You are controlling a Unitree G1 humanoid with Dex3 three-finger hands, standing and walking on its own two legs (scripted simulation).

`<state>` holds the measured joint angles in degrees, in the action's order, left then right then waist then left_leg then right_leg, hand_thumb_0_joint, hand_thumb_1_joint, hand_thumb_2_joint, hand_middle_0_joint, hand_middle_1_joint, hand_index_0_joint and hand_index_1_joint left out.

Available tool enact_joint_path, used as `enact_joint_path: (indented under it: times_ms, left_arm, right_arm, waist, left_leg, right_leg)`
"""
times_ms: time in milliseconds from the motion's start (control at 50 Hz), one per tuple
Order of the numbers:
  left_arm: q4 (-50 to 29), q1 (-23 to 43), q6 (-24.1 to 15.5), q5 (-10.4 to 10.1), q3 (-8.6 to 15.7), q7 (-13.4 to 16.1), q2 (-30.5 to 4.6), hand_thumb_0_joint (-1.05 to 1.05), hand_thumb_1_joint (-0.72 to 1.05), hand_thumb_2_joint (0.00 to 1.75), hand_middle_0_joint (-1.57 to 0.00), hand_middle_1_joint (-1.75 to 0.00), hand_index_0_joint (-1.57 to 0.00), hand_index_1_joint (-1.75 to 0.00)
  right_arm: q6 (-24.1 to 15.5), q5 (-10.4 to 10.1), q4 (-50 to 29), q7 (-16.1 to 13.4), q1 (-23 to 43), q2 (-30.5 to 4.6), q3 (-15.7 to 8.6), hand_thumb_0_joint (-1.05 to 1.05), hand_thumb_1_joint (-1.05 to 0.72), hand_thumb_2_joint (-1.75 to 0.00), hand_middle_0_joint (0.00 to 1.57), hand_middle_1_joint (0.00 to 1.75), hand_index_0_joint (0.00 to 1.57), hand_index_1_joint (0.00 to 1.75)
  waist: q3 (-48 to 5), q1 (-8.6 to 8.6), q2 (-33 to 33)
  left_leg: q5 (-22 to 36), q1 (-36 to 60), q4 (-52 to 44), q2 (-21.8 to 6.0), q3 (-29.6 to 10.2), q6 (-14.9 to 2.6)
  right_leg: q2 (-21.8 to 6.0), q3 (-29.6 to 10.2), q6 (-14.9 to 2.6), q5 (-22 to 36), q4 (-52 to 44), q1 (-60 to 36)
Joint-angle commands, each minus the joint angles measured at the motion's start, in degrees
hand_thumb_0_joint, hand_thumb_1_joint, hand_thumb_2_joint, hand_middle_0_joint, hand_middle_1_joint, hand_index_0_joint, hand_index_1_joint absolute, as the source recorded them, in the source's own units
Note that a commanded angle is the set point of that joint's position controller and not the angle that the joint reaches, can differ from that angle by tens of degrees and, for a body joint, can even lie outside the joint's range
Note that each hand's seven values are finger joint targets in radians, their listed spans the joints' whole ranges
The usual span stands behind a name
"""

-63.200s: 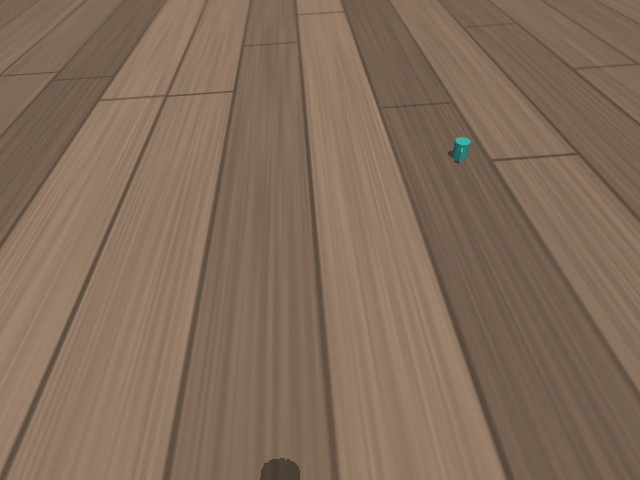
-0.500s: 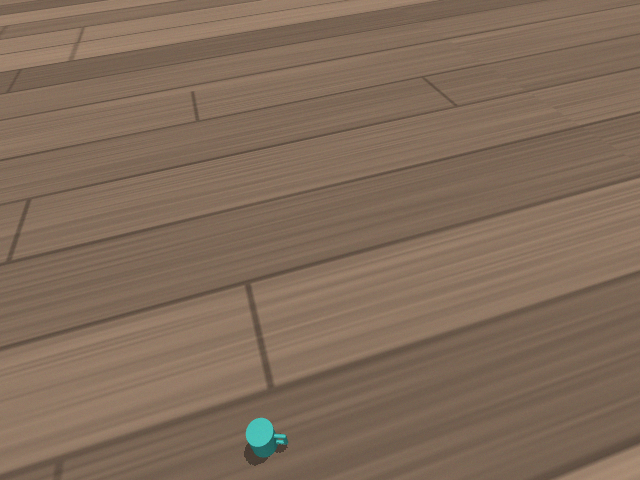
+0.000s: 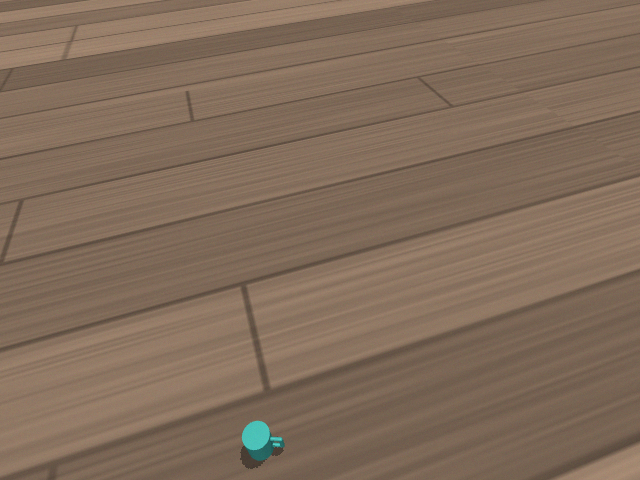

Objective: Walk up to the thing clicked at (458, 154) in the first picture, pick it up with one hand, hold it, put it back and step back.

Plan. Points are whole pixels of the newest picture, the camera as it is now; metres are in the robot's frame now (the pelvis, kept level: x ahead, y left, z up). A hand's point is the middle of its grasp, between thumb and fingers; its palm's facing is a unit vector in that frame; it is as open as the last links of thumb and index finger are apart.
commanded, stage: stand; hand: left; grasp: from above
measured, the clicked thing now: (264, 441) +0.44 +0.23 -0.73
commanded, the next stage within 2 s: step back in 0.64 s
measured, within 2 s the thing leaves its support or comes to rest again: neither
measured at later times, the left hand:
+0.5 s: hand out of the picture +0.07 +0.25 -0.15, palm faces +0.00 -0.94 -0.35, open 7.3 cm
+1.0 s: hand out of the picture +0.10 +0.31 -0.18, palm faces -0.01 -0.92 -0.38, open 7.3 cm
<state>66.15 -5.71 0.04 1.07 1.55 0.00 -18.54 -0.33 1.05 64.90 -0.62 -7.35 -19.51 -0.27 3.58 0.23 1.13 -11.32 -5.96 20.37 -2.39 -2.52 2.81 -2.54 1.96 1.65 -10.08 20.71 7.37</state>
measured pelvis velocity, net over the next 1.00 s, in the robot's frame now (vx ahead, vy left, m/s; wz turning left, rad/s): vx -0.05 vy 0.04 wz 0.00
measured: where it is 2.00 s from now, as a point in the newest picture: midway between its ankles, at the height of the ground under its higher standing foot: outside the picture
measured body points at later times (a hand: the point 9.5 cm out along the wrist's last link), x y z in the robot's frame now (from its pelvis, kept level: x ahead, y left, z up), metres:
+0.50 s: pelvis +0.00 +0.00 +0.00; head +0.01 -0.01 +0.45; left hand +0.07 +0.30 -0.13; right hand +0.07 -0.30 -0.14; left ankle +0.00 +0.15 -0.75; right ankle +0.02 -0.14 -0.75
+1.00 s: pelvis -0.05 +0.04 -0.02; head +0.03 +0.06 +0.42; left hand +0.10 +0.35 -0.15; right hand +0.01 -0.28 -0.13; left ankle -0.05 +0.13 -0.75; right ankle -0.02 -0.12 -0.71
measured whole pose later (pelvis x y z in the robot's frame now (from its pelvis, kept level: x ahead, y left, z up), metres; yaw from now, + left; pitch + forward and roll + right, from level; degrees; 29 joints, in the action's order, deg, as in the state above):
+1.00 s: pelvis -0.05 +0.04 -0.02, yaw +0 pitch -1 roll -1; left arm 53.6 -0.3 3.5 0.5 4.2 1.9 -23.9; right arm 1.9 1.5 56.7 0.2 -7.8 -20.8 -2.5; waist 11.1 -0.9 -2.8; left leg -19.8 -16.6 37.3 1.5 -0.6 -2.1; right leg 2.6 -7.4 -1.2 -29.4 51.9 26.0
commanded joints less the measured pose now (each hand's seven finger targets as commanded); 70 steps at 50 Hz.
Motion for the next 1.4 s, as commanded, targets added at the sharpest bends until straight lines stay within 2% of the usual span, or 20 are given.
enact_joint_path:
  times_ms: [0,600,620,700,760,800,840,880,900,920,940,1020,1160,1240,1280,1300,1320,1340,1360,1380]
  left_arm:
    - [-3.4,1.7,-1.3,-0.2,2.3,0.8,-11.7,0.00,0.90,0.90,-0.20,-0.30,-0.20,-0.30]
    - [-3.8,1.7,-1.5,-0.4,2.1,0.6,-12.8,0.00,0.90,0.90,-0.20,-0.30,-0.20,-0.30]
    - [-5.2,1.8,-1.0,-1.5,4.4,1.0,-16.5,0.00,0.90,0.90,-0.20,-0.30,-0.20,-0.30]
    - [-8.4,1.2,-0.5,-1.5,5.5,1.4,-17.5,0.00,0.90,0.90,-0.20,-0.30,-0.20,-0.30]
    - [-12.3,4.9,-0.1,-0.4,5.9,1.6,-18.4,0.00,0.90,0.90,-0.20,-0.30,-0.20,-0.30]
    - [-14.5,7.3,0.3,0.3,6.0,1.6,-18.6,0.00,0.90,0.90,-0.20,-0.30,-0.20,-0.30]
    - [-15.7,7.9,1.0,0.0,5.3,1.6,-16.9,0.00,0.90,0.90,-0.20,-0.30,-0.20,-0.30]
    - [-16.9,6.7,1.8,-1.0,4.3,1.8,-12.3,0.00,0.90,0.90,-0.20,-0.30,-0.20,-0.30]
    - [-16.8,5.3,2.5,-0.9,4.5,2.2,-11.9,0.00,0.90,0.90,-0.20,-0.30,-0.20,-0.30]
    - [-16.7,2.2,2.8,-0.7,4.2,2.4,-11.8,0.00,0.90,0.90,-0.20,-0.30,-0.20,-0.30]
    - [-16.7,1.6,2.8,-0.8,4.0,2.7,-11.2,0.00,0.90,0.90,-0.20,-0.30,-0.20,-0.30]
    - [-16.6,-1.5,2.9,-1.3,4.5,2.7,-13.0,0.00,0.90,0.90,-0.20,-0.30,-0.20,-0.30]
    - [-20.1,0.3,1.6,-0.4,5.0,2.0,-13.1,0.00,0.90,0.90,-0.20,-0.30,-0.20,-0.30]
    - [-18.8,-4.7,0.8,0.0,5.8,1.6,-12.5,0.00,0.90,0.90,-0.20,-0.30,-0.20,-0.30]
    - [-17.6,-7.2,0.2,0.6,6.2,1.6,-13.3,0.00,0.90,0.90,-0.20,-0.30,-0.20,-0.30]
    - [-18.4,-7.5,-0.2,1.2,7.1,1.6,-16.8,0.00,0.90,0.90,-0.20,-0.30,-0.20,-0.30]
    - [-19.4,-5.7,0.1,0.4,7.8,1.3,-20.4,0.00,0.90,0.90,-0.20,-0.30,-0.20,-0.30]
    - [-21.8,-2.0,-0.1,1.4,8.0,1.5,-22.8,0.00,0.90,0.90,-0.20,-0.30,-0.20,-0.30]
    - [-22.7,-0.4,-0.2,1.0,8.0,1.6,-20.6,0.00,0.90,0.90,-0.20,-0.30,-0.20,-0.30]
    - [-23.2,0.0,-0.1,0.4,7.4,1.6,-17.6,0.00,0.90,0.90,-0.20,-0.30,-0.20,-0.30]
  right_arm:
    - [-1.2,0.0,-3.3,-0.4,1.8,-11.3,-2.3,0.00,-0.90,-0.90,0.20,0.30,0.20,0.30]
    - [-1.0,-0.1,-3.4,-0.1,1.9,-11.6,-2.1,0.00,-0.90,-0.90,0.20,0.30,0.20,0.30]
    - [0.2,-0.6,-4.5,0.2,4.1,-14.9,-3.2,0.00,-0.90,-0.90,0.20,0.30,0.20,0.30]
    - [1.2,-1.4,-6.5,0.4,1.0,-12.5,-3.4,0.00,-0.90,-0.90,0.20,0.30,0.20,0.30]
    - [2.4,-1.1,-7.7,0.7,-1.8,-12.0,-4.1,0.00,-0.90,-0.90,0.20,0.30,0.20,0.30]
    - [2.9,-1.0,-8.4,1.1,-4.8,-12.1,-4.6,0.00,-0.90,-0.90,0.20,0.30,0.20,0.30]
    - [2.3,-1.1,-8.8,1.1,-5.4,-12.7,-4.9,0.00,-0.90,-0.90,0.20,0.30,0.20,0.30]
    - [1.6,0.0,-10.5,0.6,-2.5,-18.4,-6.2,0.00,-0.90,-0.90,0.20,0.30,0.20,0.30]
    - [1.2,0.9,-10.8,0.3,-3.5,-19.6,-6.6,0.00,-0.90,-0.90,0.20,0.30,0.20,0.30]
    - [0.9,1.0,-11.2,-0.1,-3.8,-19.2,-6.7,0.00,-0.90,-0.90,0.20,0.30,0.20,0.30]
    - [0.9,1.1,-12.7,-0.3,-2.5,-19.8,-6.7,0.00,-0.90,-0.90,0.20,0.30,0.20,0.30]
    - [0.9,1.4,-16.2,-1.5,3.0,-15.3,-6.1,0.00,-0.90,-0.90,0.20,0.30,0.20,0.30]
    - [1.1,0.3,-17.7,-1.8,-3.5,-15.4,-6.7,0.00,-0.90,-0.90,0.20,0.30,0.20,0.30]
    - [1.7,-0.2,-19.4,-1.2,0.0,-16.2,-6.5,0.00,-0.90,-0.90,0.20,0.30,0.20,0.30]
    - [2.2,-0.9,-19.8,-0.9,1.6,-15.3,-6.0,0.00,-0.90,-0.90,0.20,0.30,0.20,0.30]
    - [2.2,-1.4,-20.6,-0.6,1.7,-13.8,-5.4,0.00,-0.90,-0.90,0.20,0.30,0.20,0.30]
    - [2.5,-1.4,-21.0,-0.7,3.0,-11.7,-4.9,0.00,-0.90,-0.90,0.20,0.30,0.20,0.30]
    - [3.0,-0.9,-20.2,-1.4,2.6,-12.9,-5.8,0.00,-0.90,-0.90,0.20,0.30,0.20,0.30]
    - [2.9,-1.0,-19.1,-1.2,-0.3,-14.4,-6.3,0.00,-0.90,-0.90,0.20,0.30,0.20,0.30]
    - [2.8,-1.4,-18.2,-0.9,-1.1,-14.6,-5.9,0.00,-0.90,-0.90,0.20,0.30,0.20,0.30]
  waist:
    - [-3.6,0.33,-0.4]
    - [-4.4,-0.01,-1.4]
    - [1.6,0.08,-2.0]
    - [-5.1,-0.81,-6.3]
    - [-8.3,-1.58,-12.1]
    - [-8.4,-2.86,-14.1]
    - [-7.9,-3.11,-10.6]
    - [-5.2,-2.01,6.2]
    - [-5.8,-1.83,7.5]
    - [-6.5,-0.93,4.7]
    - [-7.3,-1.47,8.7]
    - [-7.4,1.30,8.7]
    - [-6.8,-3.09,5.5]
    - [-8.8,-0.73,5.5]
    - [-8.9,0.86,2.9]
    - [-8.7,0.71,-5.3]
    - [-4.3,1.96,-14.4]
    - [-1.4,2.41,-16.4]
    - [0.3,0.79,-13.3]
    - [0.2,0.11,-9.3]
  left_leg:
    - [5.7,-2.9,-3.7,-4.7,-2.7,-3.39]
    - [6.8,-1.9,-3.7,-4.6,-2.3,-3.03]
    - [13.6,-6.9,2.3,-3.3,-2.8,-4.76]
    - [10.8,-5.9,14.1,0.6,1.3,-4.42]
    - [-11.3,-7.6,25.2,4.7,2.1,-4.54]
    - [-16.4,-6.8,27.0,3.3,0.2,-5.55]
    - [-0.9,-6.1,16.7,1.4,-0.1,-5.92]
    - [24.9,-6.0,1.9,-10.8,-16.1,-9.20]
    - [31.1,-0.6,1.2,-14.3,-21.3,-11.29]
    - [40.3,1.5,4.6,-14.4,-17.7,-11.92]
    - [41.0,1.1,4.1,-15.7,-19.6,-11.90]
    - [35.5,3.3,7.8,-10.8,-10.3,-14.46]
    - [31.9,8.0,9.6,-12.6,-10.7,-16.96]
    - [21.1,0.8,13.4,-10.8,-7.7,-14.29]
    - [12.2,-7.5,17.3,-7.8,-5.3,-10.39]
    - [2.5,-16.3,23.3,-2.7,-2.5,-7.11]
    - [-17.3,-20.6,33.3,7.5,1.8,-3.90]
    - [-26.2,-17.3,45.7,7.4,-4.0,-3.13]
    - [-24.7,-16.2,48.7,6.0,-7.3,-2.99]
    - [-21.4,-18.1,49.1,7.5,-7.8,-3.03]
  right_leg:
    - [-4.7,-4.1,-2.11,4.4,-3.4,-2.6]
    - [-4.9,-4.3,-2.34,5.9,-3.3,-2.4]
    - [-4.4,-5.1,-2.61,14.9,0.7,2.3]
    - [-9.2,-9.1,-8.27,20.7,0.8,2.0]
    - [-16.0,-14.2,-14.08,19.7,0.6,4.6]
    - [-16.5,-13.1,-14.08,16.1,2.5,9.1]
    - [-11.4,-8.5,-9.84,13.3,9.7,9.2]
    - [4.0,-2.6,-3.77,-4.3,25.6,14.9]
    - [8.2,-7.8,-3.70,-23.5,32.3,20.9]
    - [7.7,-10.4,-3.67,-25.5,37.0,21.8]
    - [8.5,-12.0,-3.66,-26.1,40.6,23.1]
    - [7.6,-13.1,-3.16,-18.5,47.3,23.5]
    - [5.4,-8.8,-0.45,-18.6,32.4,21.2]
    - [3.8,-4.0,-1.97,-10.0,13.2,9.3]
    - [2.9,-6.0,-4.03,3.4,3.9,0.3]
    - [-4.7,-17.5,-7.46,9.9,4.0,-2.8]
    - [-15.0,-30.2,-16.15,10.5,-0.7,4.3]
    - [-21.2,-37.0,-21.59,12.2,-2.6,14.3]
    - [-20.2,-34.7,-20.60,12.8,-2.0,16.0]
    - [-15.3,-26.8,-18.25,15.9,0.4,12.4]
